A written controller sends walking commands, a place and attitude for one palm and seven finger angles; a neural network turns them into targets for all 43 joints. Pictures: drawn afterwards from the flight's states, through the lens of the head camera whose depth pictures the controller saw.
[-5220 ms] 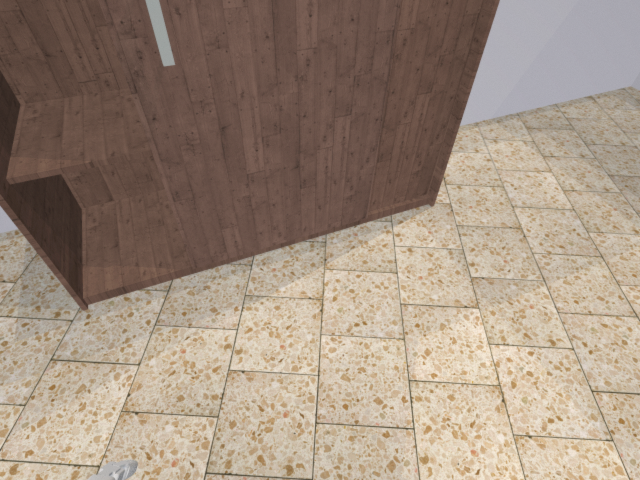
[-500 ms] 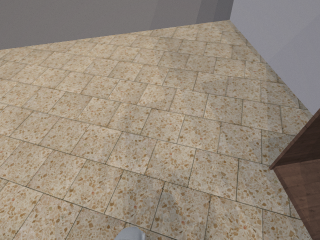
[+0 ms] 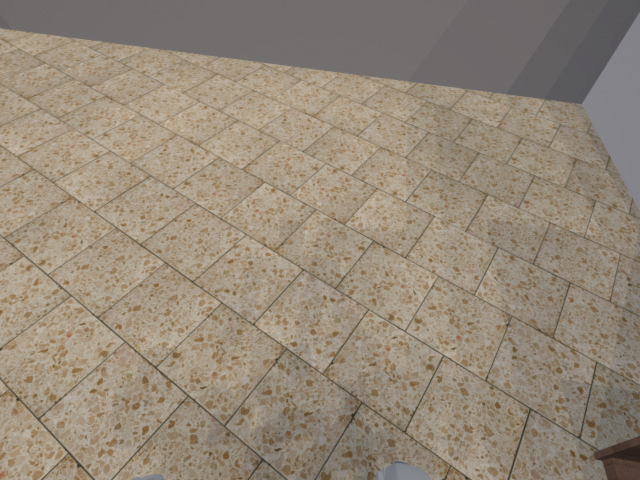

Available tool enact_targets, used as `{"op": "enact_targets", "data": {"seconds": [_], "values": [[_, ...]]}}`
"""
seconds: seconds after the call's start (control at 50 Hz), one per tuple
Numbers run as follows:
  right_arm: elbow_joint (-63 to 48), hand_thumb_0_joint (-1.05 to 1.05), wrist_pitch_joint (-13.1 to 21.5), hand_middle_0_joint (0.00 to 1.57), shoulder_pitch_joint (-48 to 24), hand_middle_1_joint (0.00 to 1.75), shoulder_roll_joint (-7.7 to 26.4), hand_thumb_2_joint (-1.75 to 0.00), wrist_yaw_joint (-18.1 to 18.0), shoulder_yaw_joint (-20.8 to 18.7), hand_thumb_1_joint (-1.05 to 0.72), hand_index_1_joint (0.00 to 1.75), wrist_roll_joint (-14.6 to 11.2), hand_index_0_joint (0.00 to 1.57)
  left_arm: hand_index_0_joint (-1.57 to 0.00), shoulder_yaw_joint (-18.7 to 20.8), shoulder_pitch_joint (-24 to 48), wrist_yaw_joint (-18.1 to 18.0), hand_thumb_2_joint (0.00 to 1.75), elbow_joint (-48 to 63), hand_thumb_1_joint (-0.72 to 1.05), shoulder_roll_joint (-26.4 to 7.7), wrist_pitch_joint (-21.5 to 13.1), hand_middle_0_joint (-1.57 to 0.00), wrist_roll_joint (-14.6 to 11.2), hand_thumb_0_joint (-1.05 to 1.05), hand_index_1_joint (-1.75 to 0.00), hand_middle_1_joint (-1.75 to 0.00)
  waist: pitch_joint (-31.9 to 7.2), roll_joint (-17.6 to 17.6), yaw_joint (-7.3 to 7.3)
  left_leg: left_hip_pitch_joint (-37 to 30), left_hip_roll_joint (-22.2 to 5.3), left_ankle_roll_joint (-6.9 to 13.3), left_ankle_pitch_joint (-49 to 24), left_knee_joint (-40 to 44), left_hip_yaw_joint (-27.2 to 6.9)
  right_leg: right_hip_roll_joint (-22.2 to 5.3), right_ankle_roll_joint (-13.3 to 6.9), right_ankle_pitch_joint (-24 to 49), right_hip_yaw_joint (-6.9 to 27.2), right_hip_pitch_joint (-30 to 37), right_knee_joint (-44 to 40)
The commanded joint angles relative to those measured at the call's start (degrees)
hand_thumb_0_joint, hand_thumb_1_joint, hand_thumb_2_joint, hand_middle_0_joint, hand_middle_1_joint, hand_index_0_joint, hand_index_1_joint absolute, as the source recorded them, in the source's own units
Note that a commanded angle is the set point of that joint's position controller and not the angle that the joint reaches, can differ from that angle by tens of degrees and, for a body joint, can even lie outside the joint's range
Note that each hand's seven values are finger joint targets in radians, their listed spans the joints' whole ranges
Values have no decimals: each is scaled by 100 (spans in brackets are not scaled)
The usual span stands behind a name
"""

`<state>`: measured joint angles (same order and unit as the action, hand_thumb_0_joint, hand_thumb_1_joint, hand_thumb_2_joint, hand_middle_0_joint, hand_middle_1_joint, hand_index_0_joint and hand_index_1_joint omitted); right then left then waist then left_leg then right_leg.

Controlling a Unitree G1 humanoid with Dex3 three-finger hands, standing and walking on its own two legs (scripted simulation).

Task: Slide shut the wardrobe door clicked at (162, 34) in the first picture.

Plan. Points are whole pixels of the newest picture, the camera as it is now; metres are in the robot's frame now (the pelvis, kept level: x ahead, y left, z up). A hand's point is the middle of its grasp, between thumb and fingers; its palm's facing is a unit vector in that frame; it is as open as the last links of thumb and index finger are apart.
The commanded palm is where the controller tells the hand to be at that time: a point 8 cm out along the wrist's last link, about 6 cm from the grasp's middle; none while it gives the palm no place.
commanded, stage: turn to face it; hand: right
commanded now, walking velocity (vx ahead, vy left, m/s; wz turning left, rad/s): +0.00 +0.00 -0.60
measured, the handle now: out of the picture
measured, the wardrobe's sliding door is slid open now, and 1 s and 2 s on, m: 0.39 0.39 0.39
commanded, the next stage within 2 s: none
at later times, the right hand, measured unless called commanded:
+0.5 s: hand out of the picture +0.08 -0.26 -0.17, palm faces +0.25 +0.94 -0.23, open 7.4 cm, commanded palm none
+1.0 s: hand out of the picture -0.01 -0.19 -0.16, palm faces +0.54 +0.81 -0.25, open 7.4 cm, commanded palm none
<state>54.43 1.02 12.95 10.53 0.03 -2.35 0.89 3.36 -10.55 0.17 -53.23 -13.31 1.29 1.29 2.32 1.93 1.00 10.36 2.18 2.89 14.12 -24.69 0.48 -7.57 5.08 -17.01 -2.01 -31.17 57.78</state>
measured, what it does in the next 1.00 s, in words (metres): steps on the spot, turning right: right foot, then left foot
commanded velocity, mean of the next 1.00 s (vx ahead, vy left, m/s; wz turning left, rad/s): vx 0.00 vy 0.00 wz -0.60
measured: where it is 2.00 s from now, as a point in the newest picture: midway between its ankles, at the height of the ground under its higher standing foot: outside the picture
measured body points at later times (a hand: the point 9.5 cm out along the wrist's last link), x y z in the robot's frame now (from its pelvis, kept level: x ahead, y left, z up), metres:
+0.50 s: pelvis +0.04 -0.04 +0.00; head +0.08 -0.06 +0.45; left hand +0.13 +0.19 -0.15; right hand +0.06 -0.31 -0.15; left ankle +0.06 +0.13 -0.68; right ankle +0.09 -0.13 -0.74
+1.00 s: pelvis +0.04 +0.00 +0.00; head +0.08 -0.01 +0.44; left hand +0.26 +0.19 -0.15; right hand -0.04 -0.24 -0.14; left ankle +0.06 +0.12 -0.74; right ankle -0.03 -0.13 -0.69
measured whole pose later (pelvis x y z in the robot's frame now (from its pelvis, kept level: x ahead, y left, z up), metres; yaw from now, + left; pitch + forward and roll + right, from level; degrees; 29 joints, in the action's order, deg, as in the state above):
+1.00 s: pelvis +0.04 +0.00 +0.00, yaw -32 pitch +0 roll -2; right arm 51.7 -0.5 14.5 9.9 -1.2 -1.4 1.5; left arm 5.4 -8.9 1.7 -53.4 -15.9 5.2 1.0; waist 4.7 0.3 -0.2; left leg 9.4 -8.2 -1.7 19.8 -29.9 11.5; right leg -2.7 4.6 -23.3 -2.6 -26.2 53.3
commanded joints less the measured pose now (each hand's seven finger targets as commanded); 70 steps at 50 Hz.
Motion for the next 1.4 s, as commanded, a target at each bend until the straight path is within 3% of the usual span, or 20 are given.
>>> {"op": "enact_targets", "data": {"seconds": [0.0,0.08,0.12,0.16,0.18,0.36,0.52,0.6,0.62,0.66,0.7,0.76,0.94,1.0,1.04,1.06,1.08,1.1,1.2,1.38], "values": [[-136,0,166,20,221,30,812,-90,-118,-163,-90,30,32,20,-20,-57,-152,-15,90,105,90,-133,-113,-20,-51,0,-30,-30,-348,-959,-97,-297,-1321,563,-2495,726,-600,170,-52,133,-160,484,-1069],[53,0,108,20,249,30,835,-90,-185,-146,-90,30,18,20,-20,-94,-172,-22,90,-62,90,-105,-200,-20,-61,0,-30,-30,-146,-1014,-124,-297,-1331,285,-2580,286,-207,436,-187,661,-289,1325,-2425],[138,0,42,20,379,30,767,-90,-216,-148,-90,30,-24,20,-20,-42,-565,-27,90,-205,90,-391,-226,-20,-34,0,-30,-30,-311,-305,-11,14,-1209,-17,-2086,-611,-12,290,-347,2126,18,2166,-2998],[37,0,-54,20,641,30,399,-90,-221,-97,-90,30,-89,20,-20,113,-962,-49,90,-196,90,-1071,-173,-20,6,0,-30,-30,-427,1525,5,1012,-423,-514,1708,-2336,556,-1398,-1393,4433,1952,2581,-3454],[-16,0,-85,20,475,30,456,-90,-232,-103,-90,30,-53,20,-20,86,-914,-109,90,-225,90,-982,-132,-20,13,0,-30,-30,-328,1391,8,1226,-394,-537,2385,-3123,199,-1505,-1719,3844,2375,2303,-3899],[-189,0,-229,20,-117,30,476,-90,-121,-289,-90,30,15,20,-20,207,-471,-117,90,89,90,-797,-95,-20,-10,0,-30,-30,-574,331,21,1707,-556,-645,908,-3461,-79,-526,-1431,875,1912,1931,-4261],[-526,0,-257,20,-336,30,490,-90,-158,-308,-90,30,-24,20,-20,374,-467,-57,90,217,90,-982,24,-20,36,0,-30,-30,-564,781,101,1198,-290,-622,1141,-2212,-79,-364,-1491,495,2638,1606,-4195],[-433,0,-225,20,390,30,633,-90,-187,-352,-90,30,-66,20,-20,437,-114,-13,90,403,90,-981,95,-20,23,0,-30,-30,-710,721,-237,-302,-138,-501,449,-305,108,79,-1104,252,2547,867,-3967],[-403,0,-198,20,631,30,844,-90,-211,-408,-90,30,-38,20,-20,439,-51,13,90,460,90,-818,121,-20,-9,0,-30,-30,-705,317,-352,-1001,-464,-370,306,493,-95,411,-800,-212,2236,252,-3554],[-698,0,-183,20,181,30,1694,-90,-268,-478,-90,30,69,20,-20,409,-111,2,90,635,90,-439,117,-20,5,0,-30,-30,-260,-1947,-328,-444,-3155,542,1621,1675,-2617,1285,-182,-1432,577,-1127,-385],[-929,0,-116,20,-706,30,1196,-90,-277,-378,-90,30,19,20,-20,428,-192,80,90,485,90,-590,195,-20,67,0,-30,-30,-5,-1171,124,575,-2484,381,792,1449,-1396,833,-272,-796,699,-530,772],[-841,0,-31,20,-589,30,857,-90,-223,-232,-90,30,16,20,-20,371,-345,151,90,343,90,-488,187,-20,22,0,-30,-30,207,-1106,180,173,-1905,206,-1382,750,-221,667,-104,-271,296,-604,1173],[-548,0,-81,20,510,30,1301,-90,-206,-298,-90,30,95,20,-20,175,761,182,90,682,90,-391,192,-20,-30,0,-30,-30,-34,-1485,-385,-678,-2182,298,-3227,123,365,585,-68,-671,-336,119,-728],[-560,0,-114,20,386,30,1452,-90,-200,-378,-90,30,104,20,-20,146,630,176,90,693,90,-428,113,-20,-52,0,-30,-30,-273,-1698,-343,-747,-2271,214,-3347,-278,582,659,-196,-617,-537,749,-1694],[-573,0,-125,20,260,30,1480,-90,-166,-401,-90,30,30,20,-20,210,56,150,90,594,90,-680,38,-20,-25,0,-30,-30,-699,-1322,-10,-546,-2121,-123,-3221,-1318,959,776,-308,434,-561,1812,-3002],[-653,0,-122,20,267,30,1316,-90,-137,-373,-90,30,-10,20,-20,330,-413,133,90,497,90,-1141,-27,-20,-2,0,-30,-30,-1167,-327,237,413,-1872,-435,-2236,-2566,1076,153,-571,1821,202,3152,-3420],[-919,0,-117,20,99,30,880,-90,-83,-259,-90,30,-59,20,-20,507,-872,78,90,457,90,-1831,-80,-20,-24,0,-30,-30,-1419,1582,505,2359,-963,-896,2171,-3890,948,-1557,-1440,4952,2451,4181,-3296],[-1024,0,-208,20,-182,30,921,-90,-133,-238,-90,30,-11,20,-20,496,-1137,47,90,293,90,-1879,-31,-20,-105,0,-30,-30,-1506,1146,533,2513,-999,-815,2484,-4376,267,-1803,-1863,5777,2243,4010,-3163],[-727,0,-274,20,-173,30,923,-90,-76,-308,-90,30,1,20,-20,265,182,-64,90,625,90,-1145,-72,-20,-20,0,-30,-30,-477,735,5,2179,-986,-859,1017,-4391,1,-615,-1375,3426,1269,2360,-3554],[-978,0,-289,20,-613,30,850,-90,-112,-277,-90,30,-12,20,-20,331,-164,-35,90,565,90,-1168,-40,-20,13,0,-30,-30,-370,514,102,1960,-673,-891,938,-3040,-109,-517,-1567,2256,2111,2228,-3786]]}}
